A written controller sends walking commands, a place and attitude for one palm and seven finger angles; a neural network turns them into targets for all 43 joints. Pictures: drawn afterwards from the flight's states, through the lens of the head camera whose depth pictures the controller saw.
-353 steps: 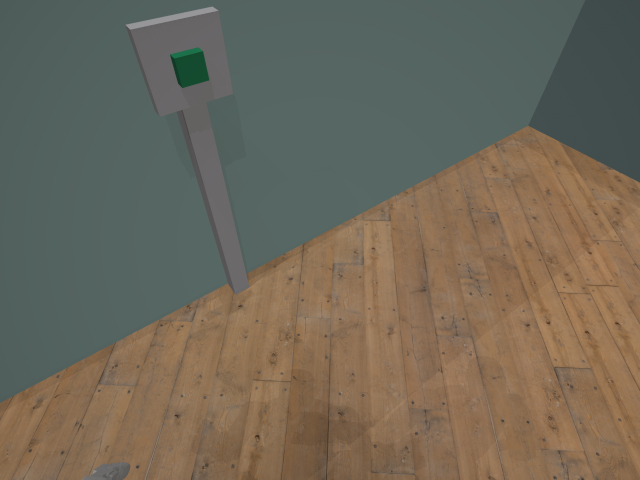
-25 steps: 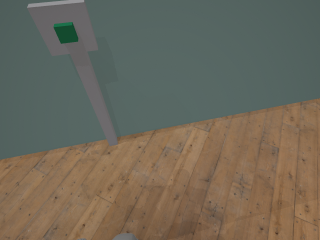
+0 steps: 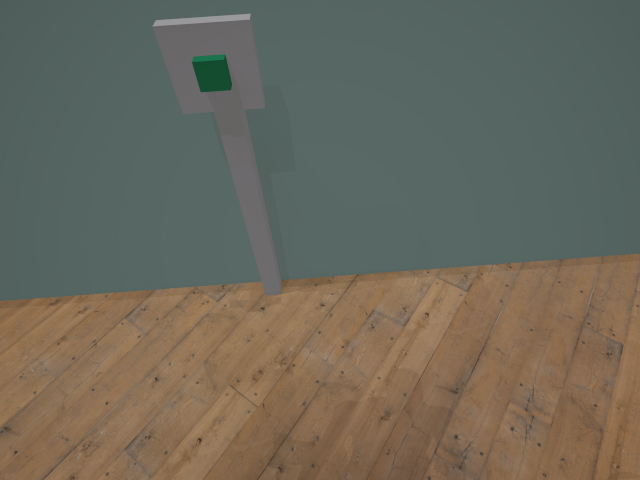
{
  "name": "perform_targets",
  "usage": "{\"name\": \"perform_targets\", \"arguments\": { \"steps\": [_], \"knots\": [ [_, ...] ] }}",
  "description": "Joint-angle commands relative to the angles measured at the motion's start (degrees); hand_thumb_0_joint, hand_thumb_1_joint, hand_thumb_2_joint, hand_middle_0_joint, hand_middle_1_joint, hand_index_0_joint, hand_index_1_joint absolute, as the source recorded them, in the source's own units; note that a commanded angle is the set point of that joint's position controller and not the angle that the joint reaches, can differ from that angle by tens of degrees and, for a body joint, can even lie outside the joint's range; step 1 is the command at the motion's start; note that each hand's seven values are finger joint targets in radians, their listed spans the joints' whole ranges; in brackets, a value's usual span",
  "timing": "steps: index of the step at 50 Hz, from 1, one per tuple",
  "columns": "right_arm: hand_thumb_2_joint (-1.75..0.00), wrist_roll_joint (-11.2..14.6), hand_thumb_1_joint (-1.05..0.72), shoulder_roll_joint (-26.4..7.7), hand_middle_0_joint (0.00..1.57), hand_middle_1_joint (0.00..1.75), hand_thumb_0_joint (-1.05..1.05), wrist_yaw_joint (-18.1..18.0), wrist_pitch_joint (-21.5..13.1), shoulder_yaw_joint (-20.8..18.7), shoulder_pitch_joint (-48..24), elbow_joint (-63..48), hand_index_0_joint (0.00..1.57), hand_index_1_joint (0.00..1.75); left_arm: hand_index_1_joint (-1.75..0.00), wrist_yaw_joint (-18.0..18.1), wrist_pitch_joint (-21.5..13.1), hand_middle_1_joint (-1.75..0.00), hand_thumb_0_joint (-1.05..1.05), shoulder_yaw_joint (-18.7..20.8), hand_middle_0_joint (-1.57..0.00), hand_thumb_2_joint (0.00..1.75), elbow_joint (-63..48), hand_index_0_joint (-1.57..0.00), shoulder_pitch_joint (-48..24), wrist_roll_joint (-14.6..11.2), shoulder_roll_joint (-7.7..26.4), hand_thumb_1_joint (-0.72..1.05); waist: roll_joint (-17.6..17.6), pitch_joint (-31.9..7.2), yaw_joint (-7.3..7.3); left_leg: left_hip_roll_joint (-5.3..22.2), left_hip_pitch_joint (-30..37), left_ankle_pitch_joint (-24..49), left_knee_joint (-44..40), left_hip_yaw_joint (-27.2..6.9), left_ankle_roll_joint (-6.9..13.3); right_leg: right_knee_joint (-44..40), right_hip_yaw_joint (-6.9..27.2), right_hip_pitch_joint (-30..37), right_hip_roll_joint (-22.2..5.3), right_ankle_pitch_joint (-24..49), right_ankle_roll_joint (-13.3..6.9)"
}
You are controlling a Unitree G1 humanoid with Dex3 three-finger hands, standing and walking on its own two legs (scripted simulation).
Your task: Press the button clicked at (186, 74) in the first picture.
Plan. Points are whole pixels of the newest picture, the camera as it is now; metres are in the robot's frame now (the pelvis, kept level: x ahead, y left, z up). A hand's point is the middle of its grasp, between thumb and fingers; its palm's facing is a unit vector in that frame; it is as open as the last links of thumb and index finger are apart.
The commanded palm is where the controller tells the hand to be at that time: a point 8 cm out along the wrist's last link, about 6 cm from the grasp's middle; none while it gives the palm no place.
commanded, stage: take the last steps up to it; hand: left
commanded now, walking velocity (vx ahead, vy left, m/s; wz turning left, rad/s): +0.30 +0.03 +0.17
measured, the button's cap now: (212, 72) +0.81 +0.26 +0.12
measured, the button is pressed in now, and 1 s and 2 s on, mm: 0 0 0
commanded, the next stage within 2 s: come to a stop and stand still in 1.06 s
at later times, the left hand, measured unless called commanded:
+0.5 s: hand out of the picture -0.07 +0.19 -0.17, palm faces +0.20 -0.97 -0.16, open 7.4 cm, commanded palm none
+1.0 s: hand (219, 363) +0.32 +0.20 -0.15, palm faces +0.09 -0.97 -0.22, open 7.4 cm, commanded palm none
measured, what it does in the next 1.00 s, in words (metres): walks ahead: left foot, then right foot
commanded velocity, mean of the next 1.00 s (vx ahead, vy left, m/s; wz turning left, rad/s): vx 0.28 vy -0.01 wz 0.01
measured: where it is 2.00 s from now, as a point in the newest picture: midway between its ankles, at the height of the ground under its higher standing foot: (338, 467)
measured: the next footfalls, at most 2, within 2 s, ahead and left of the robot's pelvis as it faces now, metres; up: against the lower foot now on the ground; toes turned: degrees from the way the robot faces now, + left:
left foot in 0.46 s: +0.07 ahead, +0.16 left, +0.00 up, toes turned +12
right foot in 0.88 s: +0.34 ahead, -0.08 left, +0.00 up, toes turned -5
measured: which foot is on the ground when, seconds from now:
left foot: up 0.00-0.44, down 0.46-0.88, up 0.90-1.00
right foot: down 0.00-0.46, up 0.48-0.86, down 0.88-1.00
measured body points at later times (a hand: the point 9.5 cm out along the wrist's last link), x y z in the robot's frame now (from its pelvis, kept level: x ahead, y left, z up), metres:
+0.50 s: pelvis +0.05 +0.04 +0.00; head +0.05 +0.05 +0.45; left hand -0.08 +0.24 -0.15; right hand +0.13 -0.19 -0.14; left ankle +0.03 +0.15 -0.73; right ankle +0.01 -0.09 -0.72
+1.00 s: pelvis +0.22 +0.02 -0.01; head +0.24 +0.00 +0.44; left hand +0.32 +0.26 -0.14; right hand +0.17 -0.20 -0.17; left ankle +0.11 +0.14 -0.64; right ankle +0.30 -0.07 -0.73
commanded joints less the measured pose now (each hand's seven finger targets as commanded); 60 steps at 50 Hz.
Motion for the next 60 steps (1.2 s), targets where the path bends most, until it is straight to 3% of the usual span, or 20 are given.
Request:
{"name": "perform_targets", "arguments": {
  "steps": [1,3,5,14,17,20,21,23,24,26,30,39,42,43,44,45,47,51,58,60],
  "knots": [
    [-0.9,-0.23,-0.9,-6.12,0.2,0.3,0.0,-0.17,0.48,-2.51,-2.0,-4.69,0.2,0.3,-0.3,1.15,-1.79,-0.3,0.0,2.56,-0.2,0.9,-2.14,-0.2,4.88,0.24,12.52,0.9,-16.7,-1.51,1.85,1.05,-11.44,-12.59,25.32,-3.03,0.1,-22.25,22.99,1.34,-21.16,-0.34,-10.44],
    [-0.9,-0.8,-0.9,-5.99,0.2,0.3,0.0,0.7,0.4,-2.6,0.54,-2.1,0.2,0.3,-0.3,0.97,-1.99,-0.3,0.0,1.85,-0.2,0.9,-2.35,-0.2,1.81,0.22,9.35,0.9,-10.39,1.51,-0.03,2.95,-13.49,-4.83,30.6,-1.26,-0.37,-23.31,16.08,0.94,-16.49,-9.04,-7.68],
    [-0.9,-1.08,-0.9,-5.1,0.2,0.3,0.0,1.14,0.02,-2.43,2.27,-0.76,0.2,0.3,-0.3,0.77,-2.96,-0.3,0.0,1.66,-0.2,0.9,-1.42,-0.2,2.84,0.23,7.8,0.9,-10.87,1.53,-0.01,3.95,-13.94,-0.7,30.21,0.68,-1.12,-23.68,11.6,2.51,-14.83,-8.83,-6.38],
    [-0.9,-0.81,-0.9,-1.89,0.2,0.3,0.0,1.69,-2.15,-1.25,-2.6,-0.5,0.2,0.3,-0.3,0.13,-4.37,-0.3,0.0,1.35,-0.2,0.9,6.34,-0.2,14.46,0.86,7.58,0.9,-10.76,1.69,4.22,5.52,-12.52,-2.45,10.15,6.17,-0.76,-25.19,10.36,10.49,-15.76,-7.85,-8.78],
    [-0.9,-0.47,-0.9,-1.23,0.2,0.3,0.0,1.6,-2.77,-0.85,-1.97,0.03,0.2,0.3,-0.3,0.01,-4.18,-0.3,0.0,1.49,-0.2,0.9,7.9,-0.2,14.32,0.9,7.73,0.9,-12.22,1.44,3.67,4.93,-7.22,-4.39,4.05,7.84,0.15,-24.08,9.49,8.17,-15.5,-7.27,-9.13],
    [-0.9,-0.42,-0.9,-1.01,0.2,0.3,0.0,0.93,-3.77,-0.45,4.86,2.8,0.2,0.3,-0.3,-0.11,-3.57,-0.3,0.0,1.58,-0.2,0.9,8.93,-0.2,11.55,0.23,7.1,0.9,-9.22,0.98,-0.25,3.25,8.36,2.13,-7.9,11.64,0.37,-18.84,4.68,-1.03,-11.8,-10.49,-6.69],
    [-0.9,-0.28,-0.9,-2.29,0.2,0.3,0.0,0.41,-4.32,-0.63,8.88,4.54,0.2,0.3,-0.3,-0.29,-3.36,-0.3,0.0,1.25,-0.2,0.9,8.87,-0.2,11.06,0.01,5.59,0.9,-4.44,-0.41,-1.93,3.86,16.04,1.42,-11.31,10.42,0.36,-13.79,2.47,-5.52,-9.27,-10.49,-5.1],
    [-0.9,-0.92,-0.9,-11.08,0.2,0.3,0.0,-0.78,-4.59,-2.78,19.45,7.06,0.2,0.3,-0.3,-0.86,-3.25,-0.3,0.0,0.0,-0.2,0.9,6.42,-0.2,9.0,-0.07,-0.22,0.9,16.07,-0.44,-6.35,23.83,24.72,-13.4,-22.9,-16.05,8.11,11.85,-6.45,-22.21,-0.26,-14.66,-0.85],
    [-0.9,-1.01,-0.9,-11.27,0.2,0.3,0.0,-1.16,-4.48,-2.68,21.03,7.76,0.2,0.3,-0.3,-0.72,-3.18,-0.3,0.0,0.06,-0.2,0.9,4.17,-0.2,4.13,0.48,1.09,0.9,12.73,1.9,-7.34,26.51,21.76,-15.31,-25.76,-20.53,10.87,20.89,-2.08,-25.64,-1.2,-16.06,-1.36],
    [-0.9,-0.78,-0.9,-6.74,0.2,0.3,0.0,-1.59,-4.75,-1.67,14.72,6.68,0.2,0.3,-0.3,-1.26,-2.95,-0.3,0.0,0.77,-0.2,0.9,4.93,-0.2,1.96,0.56,1.52,0.9,8.06,7.61,-4.48,24.2,13.37,-11.7,-26.94,-14.94,11.26,29.06,1.78,-26.66,-5.06,-8.71,-1.71],
    [-0.9,-0.4,-0.9,-4.22,0.2,0.3,0.0,-1.81,-6.47,-0.6,10.7,5.84,0.2,0.3,-0.3,-2.15,-2.42,-0.3,0.0,0.75,-0.2,0.9,6.9,-0.2,6.35,0.52,0.1,0.9,4.58,5.29,-0.26,17.94,10.55,6.85,-25.99,-1.4,9.24,26.68,0.69,-20.34,-5.5,0.79,-0.06],
    [-0.9,-1.1,-0.9,-5.09,0.2,0.3,0.0,-1.81,-6.4,-1.29,14.87,8.91,0.2,0.3,-0.3,-2.43,-2.61,-0.3,0.0,1.11,-0.2,0.9,1.87,-0.2,-5.38,0.08,0.6,0.9,5.18,6.3,-1.53,17.8,12.72,21.95,-20.92,3.53,8.79,5.76,-3.17,-13.86,-2.85,3.97,-0.96],
    [-0.9,-0.72,-0.9,-5.56,0.2,0.3,0.0,-1.65,-6.06,-1.27,14.1,9.34,0.2,0.3,-0.3,-2.14,-3.69,-0.3,0.0,1.9,-0.2,0.9,5.24,-0.2,5.76,0.28,3.56,0.9,0.33,-0.28,4.05,14.47,9.38,31.73,-4.73,6.87,6.01,-2.55,-5.6,5.69,1.18,7.17,-2.85],
    [-0.9,-0.13,-0.9,-4.42,0.2,0.3,0.0,-1.24,-6.32,-1.14,13.91,8.98,0.2,0.3,-0.3,-1.64,-4.5,-0.3,0.0,2.99,-0.2,0.9,7.9,-0.2,14.63,0.62,7.15,0.9,-4.49,-5.6,8.03,11.29,0.7,24.71,8.92,9.37,3.86,-4.04,1.47,19.6,-4.58,8.47,-5.04],
    [-0.9,0.6,-0.9,-0.26,0.2,0.3,0.0,-0.89,-6.55,-0.46,16.56,7.38,0.2,0.3,-0.3,-0.88,-4.95,-0.3,0.0,4.61,-0.2,0.9,9.23,-0.2,20.72,0.57,14.27,0.9,-18.91,-12.56,8.37,2.87,-12.78,-8.88,28.52,11.46,1.27,-11.23,25.68,30.31,-21.59,13.82,-11.58],
    [-0.9,0.78,-0.9,-1.75,0.2,0.3,0.0,-1.21,-5.96,-0.58,13.85,6.04,0.2,0.3,-0.3,-0.66,-4.53,-0.3,0.0,4.25,-0.2,0.9,8.84,-0.2,19.93,-0.58,15.53,0.9,-13.63,-12.51,8.01,3.61,-14.75,-16.85,38.96,4.36,1.98,-16.9,31.41,25.07,-25.84,10.13,-15.18],
    [-0.9,0.06,-0.9,-1.71,0.2,0.3,0.0,-0.77,-5.16,-1.19,9.25,5.26,0.2,0.3,-0.3,-0.1,-4.24,-0.3,0.0,3.07,-0.2,0.9,5.63,-0.2,8.06,-0.54,10.42,0.9,-10.27,-3.26,4.34,8.41,-17.63,-7.5,42.59,1.01,2.17,-21.07,25.2,10.54,-22.66,-5.83,-13.25],
    [-0.9,-0.75,-0.9,1.32,0.2,0.3,0.0,-0.2,-2.92,-0.41,13.37,6.98,0.2,0.3,-0.3,0.2,-4.64,-0.3,0.0,0.91,-0.2,0.9,3.86,-0.2,0.17,0.17,4.62,0.9,-9.02,0.04,-2.07,9.59,-7.6,-1.22,28.26,4.35,-0.14,-23.3,6.64,-5.53,-14.77,2.06,-9.12],
    [-0.9,-0.45,-0.9,1.67,0.2,0.3,0.0,0.53,-3.87,-0.05,6.88,3.92,0.2,0.3,-0.3,-0.12,-4.61,-0.3,0.0,1.47,-0.2,0.9,6.17,-0.2,3.78,0.35,6.58,0.9,-7.46,-0.14,-0.18,7.27,-4.06,1.45,6.59,7.81,-0.85,-21.15,5.27,-0.03,-13.52,4.27,-10.12],
    [-0.9,-0.39,-0.9,1.49,0.2,0.3,0.0,-0.17,-4.38,0.58,6.76,4.71,0.2,0.3,-0.3,0.2,-3.98,-0.3,0.0,0.88,-0.2,0.9,7.04,-0.2,3.45,-0.09,5.11,0.9,-7.79,-0.53,-0.72,6.13,2.73,7.48,-2.69,7.69,-1.45,-15.94,2.98,-0.24,-11.02,11.98,-8.0]
  ]
}}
